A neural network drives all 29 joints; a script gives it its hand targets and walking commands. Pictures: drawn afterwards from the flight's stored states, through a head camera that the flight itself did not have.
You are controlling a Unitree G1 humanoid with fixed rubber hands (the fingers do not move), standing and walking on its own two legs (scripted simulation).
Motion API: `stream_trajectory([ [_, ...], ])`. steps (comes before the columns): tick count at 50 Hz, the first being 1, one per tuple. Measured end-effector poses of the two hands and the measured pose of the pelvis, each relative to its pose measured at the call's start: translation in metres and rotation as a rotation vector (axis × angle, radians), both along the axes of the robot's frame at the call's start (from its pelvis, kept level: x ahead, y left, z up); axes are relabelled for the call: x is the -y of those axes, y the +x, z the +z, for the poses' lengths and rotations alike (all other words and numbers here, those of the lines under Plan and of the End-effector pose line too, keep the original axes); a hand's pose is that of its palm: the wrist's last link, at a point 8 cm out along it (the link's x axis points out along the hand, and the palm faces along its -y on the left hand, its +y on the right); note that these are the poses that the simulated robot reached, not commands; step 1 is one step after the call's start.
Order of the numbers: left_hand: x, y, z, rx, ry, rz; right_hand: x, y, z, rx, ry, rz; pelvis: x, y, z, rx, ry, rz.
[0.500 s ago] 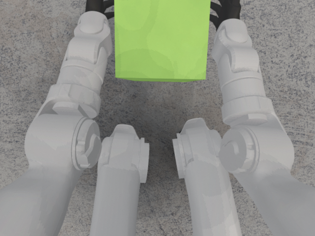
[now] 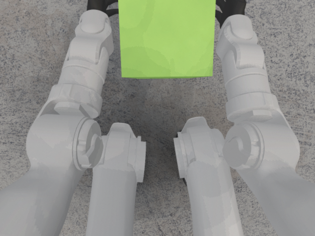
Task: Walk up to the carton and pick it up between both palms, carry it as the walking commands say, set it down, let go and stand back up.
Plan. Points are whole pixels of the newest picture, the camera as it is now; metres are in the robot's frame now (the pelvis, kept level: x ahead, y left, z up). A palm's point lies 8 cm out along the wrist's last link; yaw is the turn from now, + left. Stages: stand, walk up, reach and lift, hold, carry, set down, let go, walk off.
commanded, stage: set down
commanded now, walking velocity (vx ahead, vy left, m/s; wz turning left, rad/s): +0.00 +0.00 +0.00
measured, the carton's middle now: (164, 18) +0.54 -0.04 -0.23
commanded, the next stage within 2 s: none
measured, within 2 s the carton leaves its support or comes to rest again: rests again in 0.50 s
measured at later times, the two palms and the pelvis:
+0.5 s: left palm (94, 13) +0.54 +0.10 -0.17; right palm (227, 13) +0.53 -0.15 -0.15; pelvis +0.00 +0.00 +0.00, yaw -1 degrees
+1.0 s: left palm out of the picture +0.56 +0.14 -0.15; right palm (241, 9) +0.53 -0.18 -0.15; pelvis -0.02 +0.00 +0.01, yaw -1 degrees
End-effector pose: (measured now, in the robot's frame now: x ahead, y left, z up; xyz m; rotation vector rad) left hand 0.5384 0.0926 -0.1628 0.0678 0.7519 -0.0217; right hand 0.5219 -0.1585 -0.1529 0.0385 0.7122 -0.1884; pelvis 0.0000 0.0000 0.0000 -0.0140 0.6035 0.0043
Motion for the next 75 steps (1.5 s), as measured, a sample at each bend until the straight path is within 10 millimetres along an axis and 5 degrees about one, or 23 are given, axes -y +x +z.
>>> stream_trajectory([
  [28,-0.010,0.001,-0.003,0.048,-0.005,-0.026,-0.003,0.002,-0.005,0.017,-0.047,0.047,-0.002,-0.006,-0.004,0.035,-0.009,-0.010],
  [37,-0.053,0.004,-0.004,0.055,0.051,0.044,0.021,-0.008,-0.017,-0.018,-0.066,0.017,0.001,-0.009,0.003,0.003,-0.011,-0.013],
  [43,-0.055,0.009,0.001,0.054,0.031,0.046,0.018,-0.001,-0.010,0.005,-0.053,0.038,0.002,-0.010,0.001,-0.011,-0.011,-0.005],
  [55,-0.044,0.012,0.033,0.128,0.019,0.050,0.016,-0.002,0.020,0.059,-0.039,0.004,0.002,-0.024,0.020,0.084,-0.017,-0.007],
  [69,-0.056,0.020,0.137,0.166,0.035,0.065,0.020,0.007,0.125,0.124,-0.056,-0.002,0.002,-0.034,0.089,0.116,-0.009,-0.004],
  [75,-0.061,0.018,0.166,0.155,0.038,0.069,0.018,0.005,0.153,0.118,-0.061,-0.003,0.001,-0.036,0.118,0.118,-0.008,-0.001],
])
